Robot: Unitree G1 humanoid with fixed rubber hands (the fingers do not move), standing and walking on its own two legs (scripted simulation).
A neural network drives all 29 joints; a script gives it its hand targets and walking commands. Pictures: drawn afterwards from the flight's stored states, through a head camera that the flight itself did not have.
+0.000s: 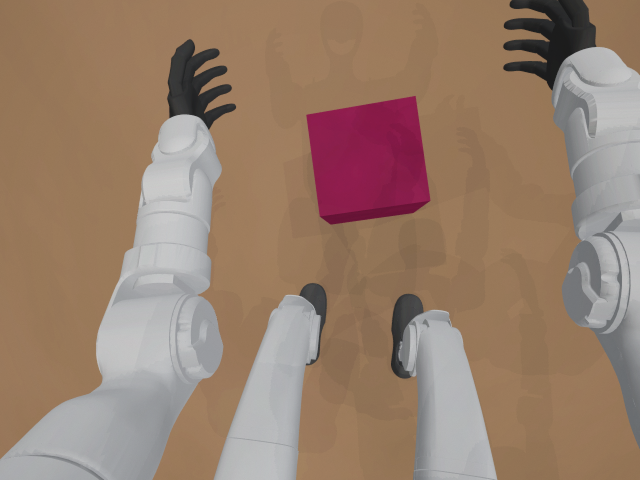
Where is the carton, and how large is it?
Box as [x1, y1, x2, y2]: [306, 96, 430, 224]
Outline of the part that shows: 415,96 306,115 319,214 326,221 331,224 413,212 430,200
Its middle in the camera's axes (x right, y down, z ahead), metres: +0.10 -0.16 +0.85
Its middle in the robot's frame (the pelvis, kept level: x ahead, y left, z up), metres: +0.52 +0.03 -0.52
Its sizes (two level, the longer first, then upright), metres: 0.210 0.200 0.250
